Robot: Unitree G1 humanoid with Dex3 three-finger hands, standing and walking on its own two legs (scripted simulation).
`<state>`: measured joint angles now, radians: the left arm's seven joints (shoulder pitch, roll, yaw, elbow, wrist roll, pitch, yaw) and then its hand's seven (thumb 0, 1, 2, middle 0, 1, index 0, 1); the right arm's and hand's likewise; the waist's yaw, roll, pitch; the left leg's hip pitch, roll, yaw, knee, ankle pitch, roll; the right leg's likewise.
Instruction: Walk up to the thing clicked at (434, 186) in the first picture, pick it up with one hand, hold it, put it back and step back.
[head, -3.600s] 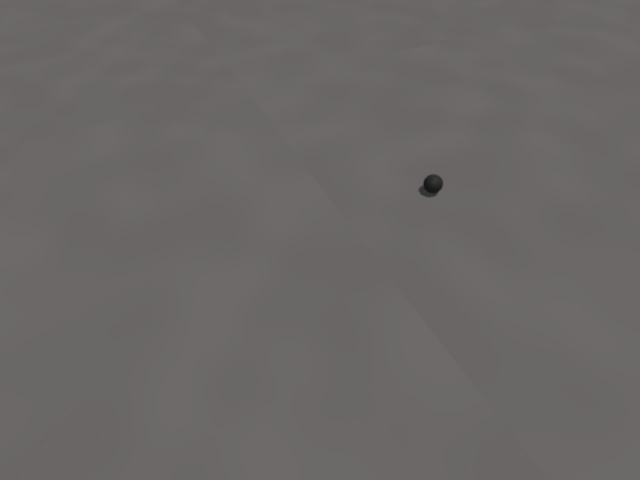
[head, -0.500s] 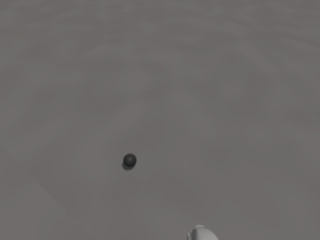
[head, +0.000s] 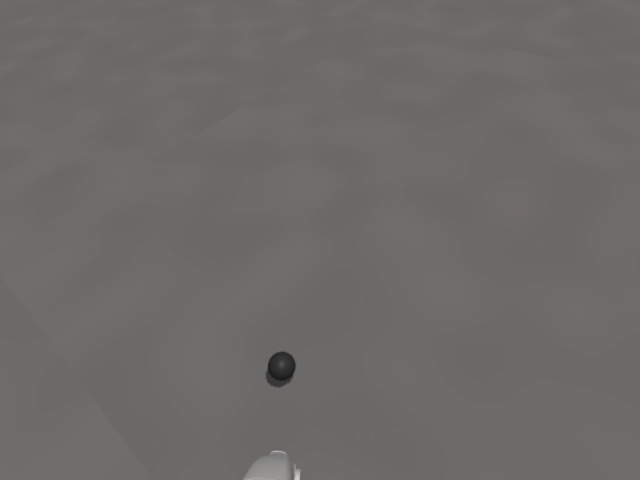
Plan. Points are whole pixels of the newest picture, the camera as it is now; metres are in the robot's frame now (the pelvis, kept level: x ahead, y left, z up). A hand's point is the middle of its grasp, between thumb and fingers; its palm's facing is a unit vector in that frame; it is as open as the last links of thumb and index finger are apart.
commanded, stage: walk up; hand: left
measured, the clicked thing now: (281, 366) +0.56 +0.24 -0.73
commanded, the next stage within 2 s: none
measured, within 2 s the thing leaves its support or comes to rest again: neither
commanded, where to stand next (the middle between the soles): +0.20 +0.02 m, yaw -1 degrees
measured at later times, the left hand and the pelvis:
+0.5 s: hand (151, 458) +0.17 +0.30 -0.17, palm faces -0.03 -0.92 -0.39, open 7.4 cm; pelvis +0.11 +0.03 -0.02, yaw +0 degrees
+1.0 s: hand (166, 443) +0.19 +0.28 -0.16, palm faces -0.01 -0.95 -0.32, open 7.4 cm; pelvis +0.09 +0.03 +0.00, yaw +0 degrees
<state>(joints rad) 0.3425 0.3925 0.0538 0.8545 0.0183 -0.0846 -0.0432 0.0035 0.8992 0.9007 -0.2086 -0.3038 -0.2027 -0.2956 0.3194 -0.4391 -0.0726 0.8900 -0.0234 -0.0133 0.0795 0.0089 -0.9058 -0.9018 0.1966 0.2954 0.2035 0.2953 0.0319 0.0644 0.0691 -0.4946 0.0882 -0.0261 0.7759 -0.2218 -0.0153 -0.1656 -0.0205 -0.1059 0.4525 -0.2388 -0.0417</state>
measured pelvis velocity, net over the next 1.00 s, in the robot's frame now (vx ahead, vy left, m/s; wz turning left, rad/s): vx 0.09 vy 0.03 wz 0.00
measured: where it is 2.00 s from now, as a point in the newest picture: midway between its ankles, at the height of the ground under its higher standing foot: outside the picture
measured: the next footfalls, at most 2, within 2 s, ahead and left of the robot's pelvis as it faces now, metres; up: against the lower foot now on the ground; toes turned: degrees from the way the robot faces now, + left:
left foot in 0.12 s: +0.13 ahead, +0.17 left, +0.00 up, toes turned +1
right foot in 0.50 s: +0.21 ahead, -0.10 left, +0.00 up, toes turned -1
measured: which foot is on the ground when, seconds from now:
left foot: up 0.00-0.10, down 0.12-1.00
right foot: down 0.00-0.16, up 0.18-0.48, down 0.50-1.00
